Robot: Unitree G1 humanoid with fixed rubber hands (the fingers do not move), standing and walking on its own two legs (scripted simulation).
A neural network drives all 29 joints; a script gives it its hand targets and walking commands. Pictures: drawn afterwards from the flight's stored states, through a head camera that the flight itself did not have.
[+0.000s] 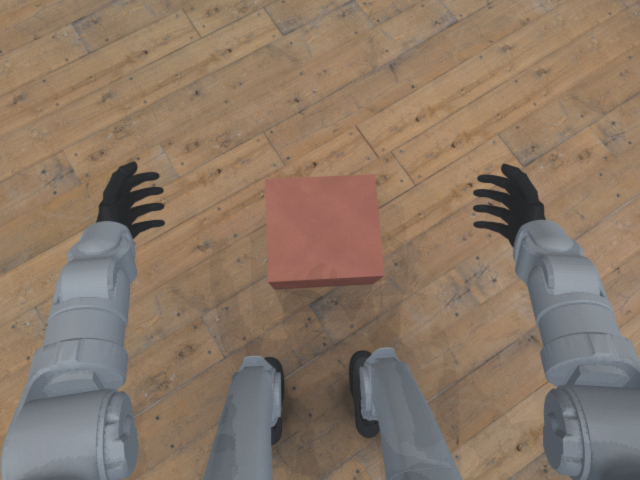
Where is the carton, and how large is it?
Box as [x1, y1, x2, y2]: [265, 174, 384, 288]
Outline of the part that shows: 374,174 265,179 268,282 273,288 373,283 384,275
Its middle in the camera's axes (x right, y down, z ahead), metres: +0.00 -0.02 +1.00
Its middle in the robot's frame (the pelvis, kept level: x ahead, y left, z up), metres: +0.52 -0.03 -0.59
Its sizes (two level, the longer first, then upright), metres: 0.266 0.248 0.168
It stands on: the floor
